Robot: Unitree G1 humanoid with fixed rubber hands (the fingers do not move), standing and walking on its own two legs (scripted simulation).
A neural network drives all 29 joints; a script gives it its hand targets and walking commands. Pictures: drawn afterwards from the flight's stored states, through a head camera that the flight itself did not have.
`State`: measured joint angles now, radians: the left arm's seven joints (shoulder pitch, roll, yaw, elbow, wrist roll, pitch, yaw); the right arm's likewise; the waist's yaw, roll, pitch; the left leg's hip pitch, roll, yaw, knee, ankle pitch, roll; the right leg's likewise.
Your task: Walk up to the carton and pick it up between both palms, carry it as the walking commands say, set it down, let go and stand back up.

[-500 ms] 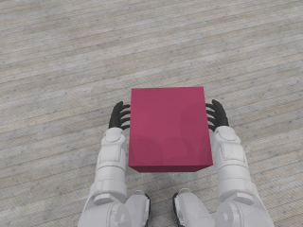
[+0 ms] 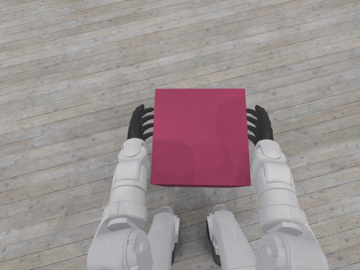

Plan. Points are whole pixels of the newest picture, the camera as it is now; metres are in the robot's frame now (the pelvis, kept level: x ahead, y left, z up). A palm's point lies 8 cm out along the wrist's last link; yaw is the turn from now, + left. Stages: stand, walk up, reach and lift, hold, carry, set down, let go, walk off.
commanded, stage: set down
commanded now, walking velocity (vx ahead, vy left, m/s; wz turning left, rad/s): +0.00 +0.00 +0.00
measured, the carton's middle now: (198, 145) +0.39 -0.02 -0.15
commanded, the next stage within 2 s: none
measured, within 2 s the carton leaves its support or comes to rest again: neither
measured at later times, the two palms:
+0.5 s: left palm (147, 138) +0.42 +0.12 -0.15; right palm (254, 139) +0.40 -0.17 -0.15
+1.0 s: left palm (154, 137) +0.45 +0.11 -0.24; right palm (247, 138) +0.43 -0.18 -0.24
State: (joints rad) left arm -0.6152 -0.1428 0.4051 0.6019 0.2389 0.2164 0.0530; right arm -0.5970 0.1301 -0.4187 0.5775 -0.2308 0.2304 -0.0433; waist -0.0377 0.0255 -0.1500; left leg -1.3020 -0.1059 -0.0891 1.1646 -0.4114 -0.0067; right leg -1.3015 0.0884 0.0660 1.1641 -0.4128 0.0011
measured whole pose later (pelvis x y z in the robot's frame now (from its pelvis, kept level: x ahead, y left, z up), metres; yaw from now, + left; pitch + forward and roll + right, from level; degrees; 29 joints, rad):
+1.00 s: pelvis -0.04 +0.00 -0.15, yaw +0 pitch +41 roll +0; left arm -1.04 -0.03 0.43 0.76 0.18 0.25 0.13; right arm -1.02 -0.03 -0.45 0.75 -0.19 0.27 -0.06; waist -0.04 0.03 -0.06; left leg -1.90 -0.17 -0.08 1.71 -0.52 -0.04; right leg -1.91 0.14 0.06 1.71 -0.52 0.03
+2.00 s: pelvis -0.05 +0.00 -0.26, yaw +1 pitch +41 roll +1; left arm -1.36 0.11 0.34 0.85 0.06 0.24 0.17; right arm -1.35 -0.20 -0.35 0.86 -0.07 0.25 -0.10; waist -0.05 0.03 0.25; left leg -2.21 -0.19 -0.04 2.10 -0.60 -0.07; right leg -2.22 0.14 0.03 2.11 -0.60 0.04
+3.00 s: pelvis -0.04 +0.00 -0.29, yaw +0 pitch +35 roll +0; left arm -1.41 0.17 0.32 0.96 0.03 0.19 0.16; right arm -1.42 -0.24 -0.29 0.99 -0.03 0.22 -0.07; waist -0.06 0.04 0.38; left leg -2.19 -0.16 -0.01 2.22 -0.64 -0.04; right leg -2.19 0.10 0.00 2.22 -0.64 0.01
